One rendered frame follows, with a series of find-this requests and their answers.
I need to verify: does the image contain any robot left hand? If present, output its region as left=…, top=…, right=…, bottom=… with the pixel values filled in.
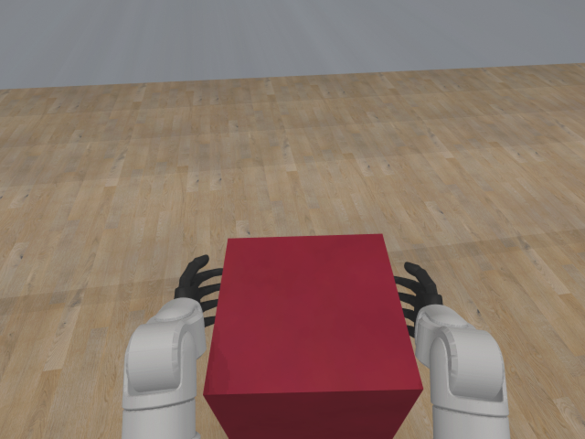
left=174, top=255, right=223, bottom=327

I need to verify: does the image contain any robot left forearm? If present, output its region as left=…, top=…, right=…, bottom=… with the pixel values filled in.
left=122, top=297, right=207, bottom=439

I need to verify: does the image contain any robot right forearm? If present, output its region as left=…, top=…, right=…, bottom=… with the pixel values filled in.
left=414, top=305, right=511, bottom=439

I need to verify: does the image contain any robot right hand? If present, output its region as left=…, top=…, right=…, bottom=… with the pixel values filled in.
left=394, top=262, right=443, bottom=338

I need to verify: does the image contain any carton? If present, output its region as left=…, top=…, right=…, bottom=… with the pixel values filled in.
left=203, top=234, right=423, bottom=439

